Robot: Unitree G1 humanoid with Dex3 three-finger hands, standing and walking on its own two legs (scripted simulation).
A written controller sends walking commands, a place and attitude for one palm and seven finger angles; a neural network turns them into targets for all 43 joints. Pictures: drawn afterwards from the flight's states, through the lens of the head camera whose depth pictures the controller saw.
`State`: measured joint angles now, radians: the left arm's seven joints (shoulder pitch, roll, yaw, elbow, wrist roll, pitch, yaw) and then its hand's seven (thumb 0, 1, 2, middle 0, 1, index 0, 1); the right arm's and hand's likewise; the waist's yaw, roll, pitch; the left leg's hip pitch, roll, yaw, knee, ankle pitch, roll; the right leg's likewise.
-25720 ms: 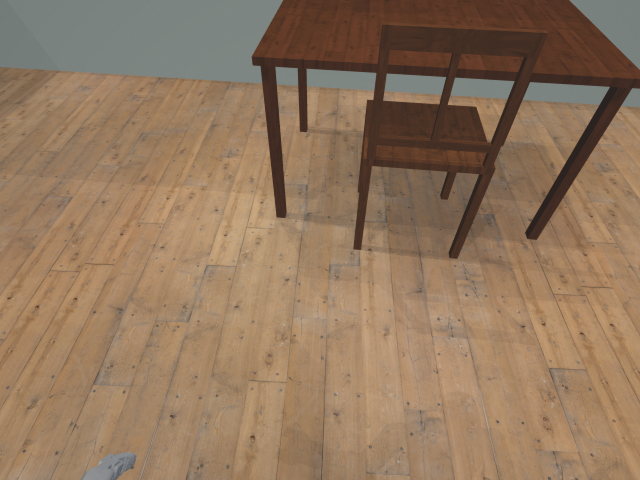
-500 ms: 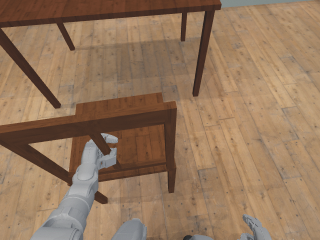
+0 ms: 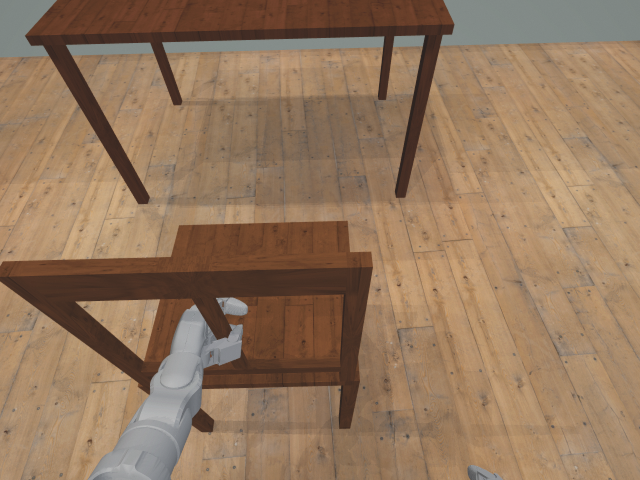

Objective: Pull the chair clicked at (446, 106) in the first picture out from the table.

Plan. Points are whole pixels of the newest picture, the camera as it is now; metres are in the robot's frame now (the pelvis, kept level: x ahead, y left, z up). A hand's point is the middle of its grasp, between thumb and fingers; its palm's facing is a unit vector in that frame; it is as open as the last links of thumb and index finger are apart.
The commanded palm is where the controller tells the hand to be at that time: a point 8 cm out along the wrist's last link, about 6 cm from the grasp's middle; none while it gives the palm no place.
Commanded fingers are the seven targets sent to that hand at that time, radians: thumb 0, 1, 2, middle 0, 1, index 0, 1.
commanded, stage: stop walking, hand still on the chair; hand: left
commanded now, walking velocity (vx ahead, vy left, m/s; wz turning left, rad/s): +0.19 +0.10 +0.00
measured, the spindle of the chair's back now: (224, 334) +0.32 +0.16 -0.08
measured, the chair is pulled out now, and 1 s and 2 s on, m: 0.75 0.80 0.80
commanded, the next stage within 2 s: open the thumb and straighten the fingers in 0.64 s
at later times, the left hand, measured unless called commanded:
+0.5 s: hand (234, 376) +0.25 +0.13 -0.07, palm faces -0.04 -0.98 -0.19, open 5.4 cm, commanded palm +0.24 +0.19 -0.05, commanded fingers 0.00 0.90 0.90 -0.50 -1.45 -0.50 -1.45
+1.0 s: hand (231, 371) +0.26 +0.14 -0.06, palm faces -0.04 -0.99 -0.16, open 8.2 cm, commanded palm +0.24 +0.19 -0.04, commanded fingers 0.00 -0.55 0.20 -0.40 -1.16 -0.40 -1.16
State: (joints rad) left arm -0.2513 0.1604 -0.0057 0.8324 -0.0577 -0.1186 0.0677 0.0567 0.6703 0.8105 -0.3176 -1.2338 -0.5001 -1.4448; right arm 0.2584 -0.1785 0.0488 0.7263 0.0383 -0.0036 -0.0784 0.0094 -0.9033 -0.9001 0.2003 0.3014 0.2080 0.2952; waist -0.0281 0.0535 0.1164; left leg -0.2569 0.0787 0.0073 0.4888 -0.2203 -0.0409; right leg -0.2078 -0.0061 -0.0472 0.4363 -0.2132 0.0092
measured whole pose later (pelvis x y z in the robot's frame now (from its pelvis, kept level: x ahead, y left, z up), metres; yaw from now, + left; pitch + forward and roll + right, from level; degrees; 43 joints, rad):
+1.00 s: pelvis +0.01 +0.00 -0.01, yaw +0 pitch +4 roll +0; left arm 0.09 0.18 -0.05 0.43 -0.05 -0.05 0.03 0.02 0.20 0.57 -0.43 -1.39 -0.50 -1.44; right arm 0.23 -0.27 -0.01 0.64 0.05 -0.08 -0.05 0.01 -0.91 -0.90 0.20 0.30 0.20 0.29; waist -0.05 0.02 -0.02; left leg -0.41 0.05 0.00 0.62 -0.29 -0.03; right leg -0.38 -0.04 -0.04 0.62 -0.31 0.02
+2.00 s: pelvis +0.03 +0.00 -0.05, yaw +3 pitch +11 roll -1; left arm 0.58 0.18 -0.12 -0.16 -0.02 0.14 0.04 -0.01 -0.54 0.21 0.00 0.00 -0.01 0.00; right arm 0.25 -0.22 0.01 0.50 0.03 -0.16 -0.11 0.01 -0.90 -0.90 0.20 0.30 0.21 0.29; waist -0.02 0.05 -0.14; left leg -0.66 0.03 -0.05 0.93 -0.46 -0.03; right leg -0.60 -0.06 -0.08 0.91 -0.49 0.02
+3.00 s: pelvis +0.01 +0.00 -0.06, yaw +2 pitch +8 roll -2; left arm 0.75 0.29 0.10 -0.39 -0.21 -0.17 -0.16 -0.02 -0.50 0.23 -0.01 -0.01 -0.07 -0.03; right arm 0.21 -0.16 -0.01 0.55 0.09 -0.20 -0.13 0.02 -0.90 -0.90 0.20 0.30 0.20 0.29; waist 0.03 0.07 -0.13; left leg -0.66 0.05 -0.06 1.00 -0.48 -0.04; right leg -0.59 -0.03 -0.08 0.96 -0.50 0.01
